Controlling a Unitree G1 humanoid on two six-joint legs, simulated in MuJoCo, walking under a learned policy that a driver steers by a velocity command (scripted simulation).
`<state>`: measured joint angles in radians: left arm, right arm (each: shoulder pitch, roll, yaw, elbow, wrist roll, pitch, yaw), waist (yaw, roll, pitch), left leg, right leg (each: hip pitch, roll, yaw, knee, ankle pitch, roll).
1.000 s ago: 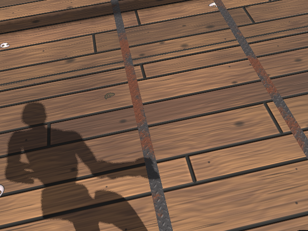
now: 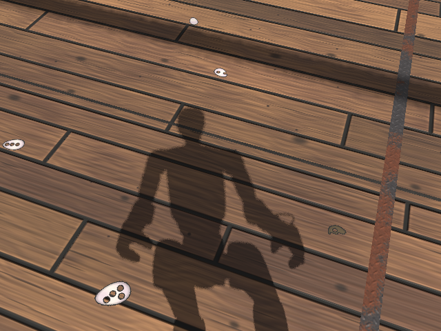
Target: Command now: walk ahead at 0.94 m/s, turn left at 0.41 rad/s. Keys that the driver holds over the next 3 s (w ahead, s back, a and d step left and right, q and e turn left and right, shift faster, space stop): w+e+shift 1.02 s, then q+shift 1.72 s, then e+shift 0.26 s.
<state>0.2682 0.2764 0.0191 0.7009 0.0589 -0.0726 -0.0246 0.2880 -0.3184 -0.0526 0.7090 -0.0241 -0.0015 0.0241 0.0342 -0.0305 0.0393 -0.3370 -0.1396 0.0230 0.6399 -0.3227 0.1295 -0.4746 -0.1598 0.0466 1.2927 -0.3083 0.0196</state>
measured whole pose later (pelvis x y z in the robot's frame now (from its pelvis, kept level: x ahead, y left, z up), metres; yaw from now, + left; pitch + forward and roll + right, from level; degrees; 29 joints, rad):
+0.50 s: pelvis +0.48 -0.01 +0.01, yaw -14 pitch -1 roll -2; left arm 0.49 0.32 0.06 0.91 0.02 -0.04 -0.01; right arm 0.08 -0.23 0.05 0.63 -0.08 -0.08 0.01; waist 0.06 0.00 0.02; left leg -0.58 0.05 -0.13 1.29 -0.31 -0.02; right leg -0.22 0.23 0.02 0.46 -0.22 -0.19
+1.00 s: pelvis +0.93 -0.07 +0.01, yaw -41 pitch +2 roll +3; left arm 0.04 0.37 0.06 0.64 0.03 0.00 -0.08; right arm 0.49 -0.34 -0.06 0.86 -0.03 -0.10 0.00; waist -0.07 -0.06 0.00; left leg 0.02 0.01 0.20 0.31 -0.35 -0.03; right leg -0.78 -0.05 -0.04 1.17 -0.13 -0.10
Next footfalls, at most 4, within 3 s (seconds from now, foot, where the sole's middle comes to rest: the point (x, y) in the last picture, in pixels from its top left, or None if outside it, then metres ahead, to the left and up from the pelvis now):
0.32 right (245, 312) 0.52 -0.04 -0.76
0.72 left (214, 190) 0.95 0.07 -0.76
1.16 right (322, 152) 1.15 -0.34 -0.76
1.60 left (300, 104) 1.42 -0.28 -0.76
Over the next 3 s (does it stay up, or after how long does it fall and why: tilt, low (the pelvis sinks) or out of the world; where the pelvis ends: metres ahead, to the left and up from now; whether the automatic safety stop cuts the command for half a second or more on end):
stays up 1.36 -0.31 0.01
